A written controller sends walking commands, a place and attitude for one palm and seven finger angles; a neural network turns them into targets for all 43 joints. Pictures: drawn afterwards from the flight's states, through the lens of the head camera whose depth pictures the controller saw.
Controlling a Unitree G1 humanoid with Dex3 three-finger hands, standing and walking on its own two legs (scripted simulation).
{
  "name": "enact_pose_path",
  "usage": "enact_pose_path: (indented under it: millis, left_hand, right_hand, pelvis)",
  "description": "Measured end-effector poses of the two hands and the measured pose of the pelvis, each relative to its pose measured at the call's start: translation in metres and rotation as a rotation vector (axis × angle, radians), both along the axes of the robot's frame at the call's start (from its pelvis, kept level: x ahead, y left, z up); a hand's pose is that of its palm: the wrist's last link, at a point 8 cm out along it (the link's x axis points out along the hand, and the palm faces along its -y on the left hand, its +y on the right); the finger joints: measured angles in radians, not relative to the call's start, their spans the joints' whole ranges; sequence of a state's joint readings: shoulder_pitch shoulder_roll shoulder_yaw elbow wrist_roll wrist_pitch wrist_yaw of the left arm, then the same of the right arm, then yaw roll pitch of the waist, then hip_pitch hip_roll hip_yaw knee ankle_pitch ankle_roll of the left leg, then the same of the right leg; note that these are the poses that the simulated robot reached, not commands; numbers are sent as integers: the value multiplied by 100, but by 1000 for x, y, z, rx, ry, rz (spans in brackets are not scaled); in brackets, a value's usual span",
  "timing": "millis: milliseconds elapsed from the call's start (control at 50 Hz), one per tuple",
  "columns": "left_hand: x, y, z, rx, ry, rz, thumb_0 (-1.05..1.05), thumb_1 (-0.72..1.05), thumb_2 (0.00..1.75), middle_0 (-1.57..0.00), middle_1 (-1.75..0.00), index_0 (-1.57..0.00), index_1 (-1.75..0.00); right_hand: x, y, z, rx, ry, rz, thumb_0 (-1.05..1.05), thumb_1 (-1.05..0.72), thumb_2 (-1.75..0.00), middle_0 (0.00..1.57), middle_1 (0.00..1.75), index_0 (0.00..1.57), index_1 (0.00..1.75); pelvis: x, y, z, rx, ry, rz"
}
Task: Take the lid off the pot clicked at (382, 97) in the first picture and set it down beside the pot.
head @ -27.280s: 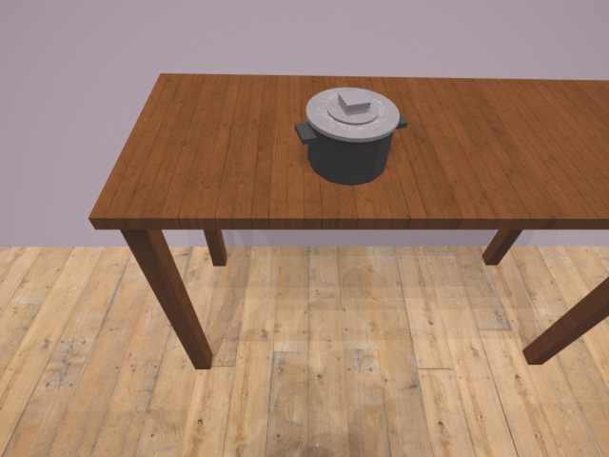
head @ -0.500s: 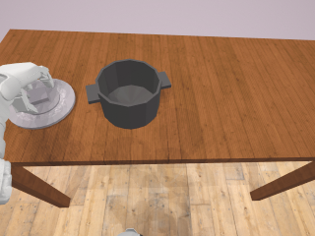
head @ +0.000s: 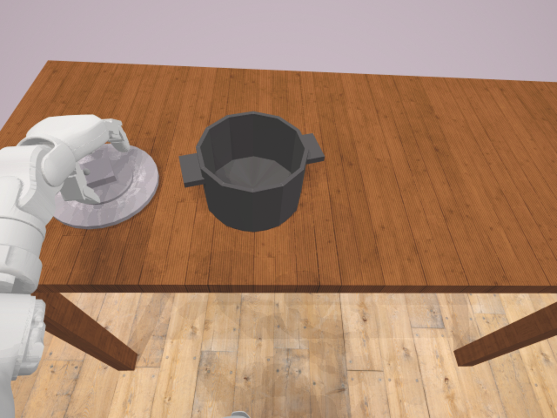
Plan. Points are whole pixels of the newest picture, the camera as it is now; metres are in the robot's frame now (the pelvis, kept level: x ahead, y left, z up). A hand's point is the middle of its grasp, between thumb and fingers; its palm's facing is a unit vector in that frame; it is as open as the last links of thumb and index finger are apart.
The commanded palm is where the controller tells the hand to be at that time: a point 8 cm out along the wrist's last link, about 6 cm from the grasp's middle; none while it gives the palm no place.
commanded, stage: raise the empty hand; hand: left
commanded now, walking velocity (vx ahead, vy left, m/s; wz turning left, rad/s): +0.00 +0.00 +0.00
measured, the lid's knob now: (97, 172) +0.46 +0.28 +0.06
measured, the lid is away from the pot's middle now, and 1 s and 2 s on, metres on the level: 0.24 0.24 0.24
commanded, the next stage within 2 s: draw the hand back to the body in 1.10 s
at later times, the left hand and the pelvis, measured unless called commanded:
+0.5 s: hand (65, 140) +0.44 +0.29 +0.14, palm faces -0.32 -0.06 -0.95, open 11.0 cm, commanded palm +0.45 +0.28 +0.21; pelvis +0.00 +0.01 +0.01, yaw +3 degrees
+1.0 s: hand (48, 105) +0.44 +0.28 +0.20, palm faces -0.26 -0.07 -0.96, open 11.0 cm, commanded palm +0.44 +0.27 +0.26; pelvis +0.00 -0.01 +0.01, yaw +5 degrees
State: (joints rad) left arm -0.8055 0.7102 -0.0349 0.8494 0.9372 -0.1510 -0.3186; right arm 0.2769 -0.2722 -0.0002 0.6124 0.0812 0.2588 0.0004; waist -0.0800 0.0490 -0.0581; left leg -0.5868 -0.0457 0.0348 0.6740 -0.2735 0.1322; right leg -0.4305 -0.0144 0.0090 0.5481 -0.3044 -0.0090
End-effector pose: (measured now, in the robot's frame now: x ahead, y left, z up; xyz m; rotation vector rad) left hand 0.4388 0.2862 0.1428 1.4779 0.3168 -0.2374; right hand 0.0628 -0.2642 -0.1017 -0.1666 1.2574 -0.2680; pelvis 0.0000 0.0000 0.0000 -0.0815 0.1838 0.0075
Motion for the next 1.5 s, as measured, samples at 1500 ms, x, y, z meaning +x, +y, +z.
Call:
enact_pose_path:
  millis: [1500]
  left_hand:
    - [-12,-12,100,89,-55,98,0,-8,81,-44,-71,-44,-71]
  right_hand:
    - [29,-24,10,40,-76,86,1,-91,-90,20,30,20,30]
  pelvis:
    - [5,-26,14,31,-72,69]
